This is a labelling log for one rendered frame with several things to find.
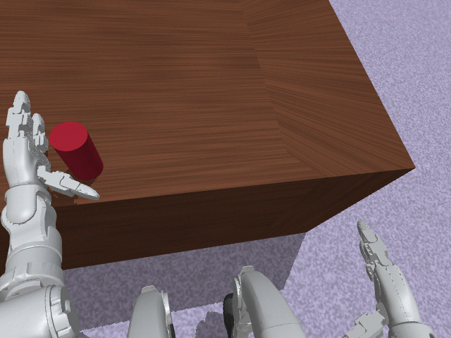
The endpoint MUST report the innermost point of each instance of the left robot arm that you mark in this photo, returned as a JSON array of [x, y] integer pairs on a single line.
[[34, 301]]

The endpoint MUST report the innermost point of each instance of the right robot arm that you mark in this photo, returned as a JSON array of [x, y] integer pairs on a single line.
[[410, 330]]

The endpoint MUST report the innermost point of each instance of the right robot hand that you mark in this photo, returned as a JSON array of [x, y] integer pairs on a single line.
[[395, 301]]

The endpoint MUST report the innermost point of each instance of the left robot hand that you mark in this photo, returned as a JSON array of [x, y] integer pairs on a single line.
[[23, 153]]

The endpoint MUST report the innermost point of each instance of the can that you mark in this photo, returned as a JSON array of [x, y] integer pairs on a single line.
[[73, 144]]

